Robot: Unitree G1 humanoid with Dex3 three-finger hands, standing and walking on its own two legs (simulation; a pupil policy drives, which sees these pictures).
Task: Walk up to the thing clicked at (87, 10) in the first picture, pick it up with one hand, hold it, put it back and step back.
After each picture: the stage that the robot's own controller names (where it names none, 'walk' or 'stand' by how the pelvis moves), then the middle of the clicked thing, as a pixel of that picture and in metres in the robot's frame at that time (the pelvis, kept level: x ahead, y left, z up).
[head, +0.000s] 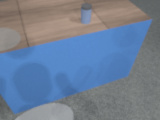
stand; (86, 13) +0.95 -0.02 -0.05
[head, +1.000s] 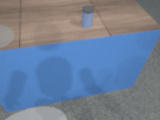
rise first; (87, 17) +0.86 +0.00 -0.02
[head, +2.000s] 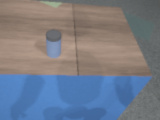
rise first; (53, 44) +0.57 +0.15 -0.01
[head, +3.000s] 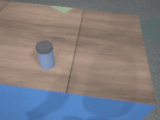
stand; (46, 55) +0.50 +0.18 -0.02
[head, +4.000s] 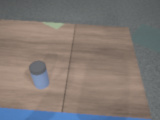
stand; (39, 75) +0.45 +0.19 -0.05
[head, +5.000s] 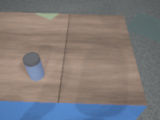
stand; (34, 67) +0.47 +0.21 -0.04
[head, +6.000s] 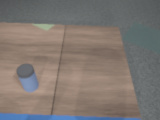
stand; (28, 78) +0.44 +0.23 -0.05
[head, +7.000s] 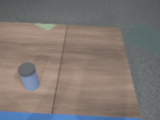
stand; (29, 77) +0.44 +0.23 -0.05
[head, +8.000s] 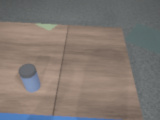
stand; (30, 78) +0.43 +0.23 -0.05
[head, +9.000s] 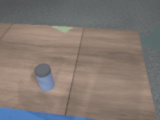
rise first; (45, 77) +0.44 +0.20 -0.05
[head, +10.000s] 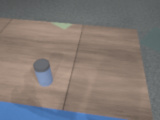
go down; (43, 73) +0.46 +0.21 -0.05
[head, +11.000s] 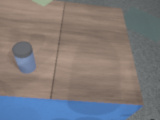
go down; (25, 58) +0.47 +0.19 -0.02
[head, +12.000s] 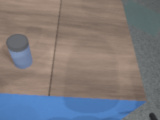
go down; (20, 52) +0.47 +0.19 +0.01
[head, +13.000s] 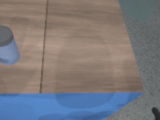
close in; (5, 46) +0.46 +0.21 +0.04
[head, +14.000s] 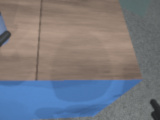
close; out of the picture +0.52 +0.22 +0.06
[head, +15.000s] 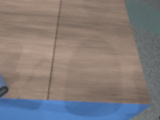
lift; out of the picture +0.35 +0.26 +0.04
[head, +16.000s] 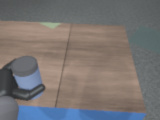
lift; (29, 78) +0.32 +0.16 +0.13
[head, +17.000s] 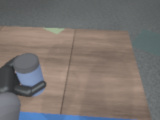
hold; (30, 75) +0.32 +0.16 +0.14
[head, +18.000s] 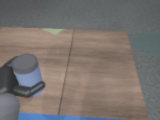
hold; (29, 76) +0.32 +0.16 +0.14
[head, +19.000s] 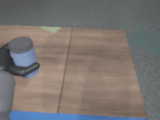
crouch; (25, 58) +0.39 +0.18 +0.15
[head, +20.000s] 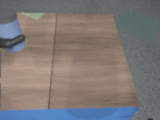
lower; (9, 31) +0.48 +0.19 +0.15
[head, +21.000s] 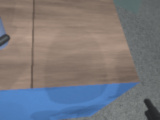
lower; out of the picture +0.51 +0.20 +0.06
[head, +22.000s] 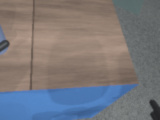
lower; out of the picture +0.50 +0.21 +0.05
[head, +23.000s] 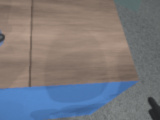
lower; out of the picture +0.51 +0.21 +0.06
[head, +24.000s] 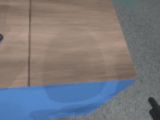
lower; out of the picture +0.51 +0.21 +0.06
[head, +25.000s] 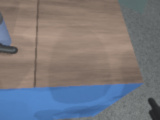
withdraw; out of the picture +0.51 +0.20 +0.06
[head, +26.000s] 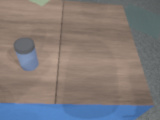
sink last; (27, 55) +0.47 +0.19 +0.01
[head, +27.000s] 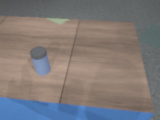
stand; (40, 61) +0.50 +0.21 +0.00
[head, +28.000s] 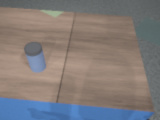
stand; (35, 57) +0.49 +0.20 +0.01
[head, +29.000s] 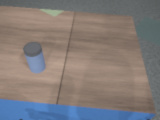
stand; (35, 58) +0.48 +0.20 +0.02
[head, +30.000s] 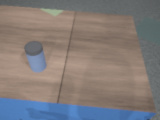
stand; (36, 57) +0.49 +0.20 +0.02
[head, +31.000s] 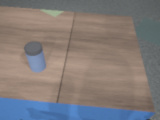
stand; (35, 57) +0.49 +0.20 +0.02
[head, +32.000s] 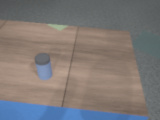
stand; (43, 66) +0.51 +0.19 -0.04
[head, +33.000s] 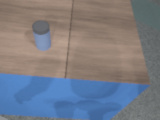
walk; (42, 36) +0.57 +0.16 -0.03
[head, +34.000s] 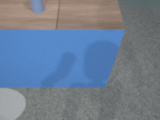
walk; (36, 1) +0.84 +0.26 -0.01
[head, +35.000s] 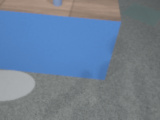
stand; out of the picture +1.14 +0.21 -0.03
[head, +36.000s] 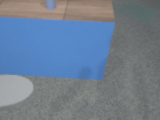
stand; (50, 0) +1.12 +0.24 -0.05
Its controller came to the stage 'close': yes
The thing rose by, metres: 0.21
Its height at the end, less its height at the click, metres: +0.00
